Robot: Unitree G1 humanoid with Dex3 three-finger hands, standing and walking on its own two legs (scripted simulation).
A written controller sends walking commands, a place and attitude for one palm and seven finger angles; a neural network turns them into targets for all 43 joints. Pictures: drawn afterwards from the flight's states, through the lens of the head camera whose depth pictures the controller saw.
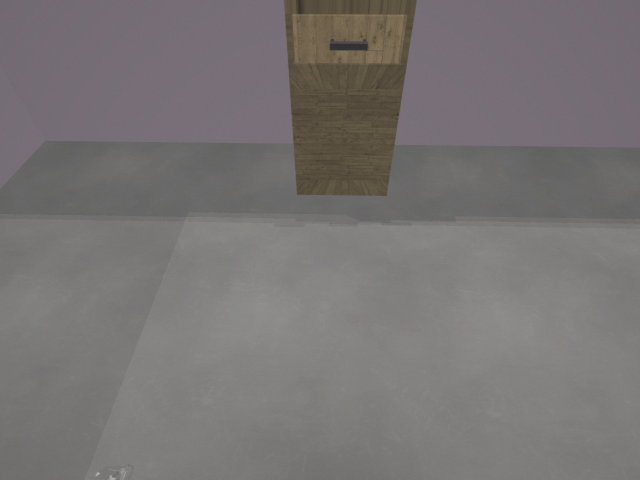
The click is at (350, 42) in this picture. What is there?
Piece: drawer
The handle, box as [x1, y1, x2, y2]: [330, 39, 367, 49]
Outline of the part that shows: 330,41 330,49 367,48 367,41 365,39 363,39 362,41 334,41 333,39 331,39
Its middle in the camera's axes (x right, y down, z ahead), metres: +0.10 -0.69 +1.36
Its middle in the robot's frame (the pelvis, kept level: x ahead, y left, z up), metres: +1.48 -0.02 -0.04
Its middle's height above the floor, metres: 0.73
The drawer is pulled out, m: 0.00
